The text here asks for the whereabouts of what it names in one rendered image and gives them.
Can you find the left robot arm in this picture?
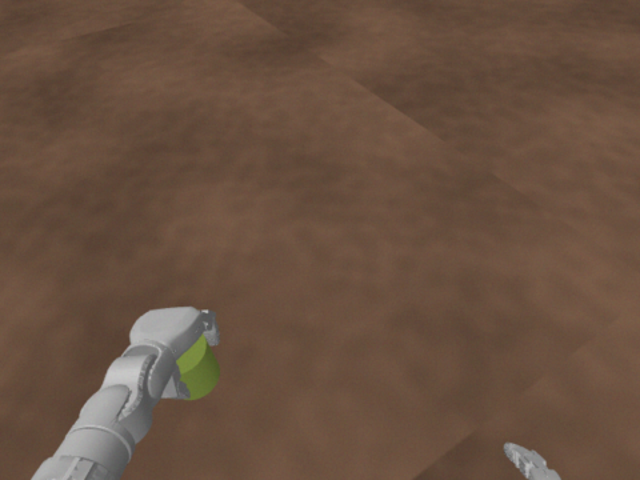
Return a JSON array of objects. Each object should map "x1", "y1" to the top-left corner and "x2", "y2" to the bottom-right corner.
[{"x1": 31, "y1": 340, "x2": 176, "y2": 480}]

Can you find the right robot hand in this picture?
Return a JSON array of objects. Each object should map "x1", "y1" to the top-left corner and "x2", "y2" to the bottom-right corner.
[{"x1": 504, "y1": 442, "x2": 562, "y2": 480}]

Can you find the left robot hand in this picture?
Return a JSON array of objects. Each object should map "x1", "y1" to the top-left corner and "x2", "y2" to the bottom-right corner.
[{"x1": 130, "y1": 307, "x2": 220, "y2": 399}]

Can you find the can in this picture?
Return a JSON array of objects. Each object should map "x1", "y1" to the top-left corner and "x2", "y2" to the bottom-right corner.
[{"x1": 176, "y1": 334, "x2": 220, "y2": 400}]

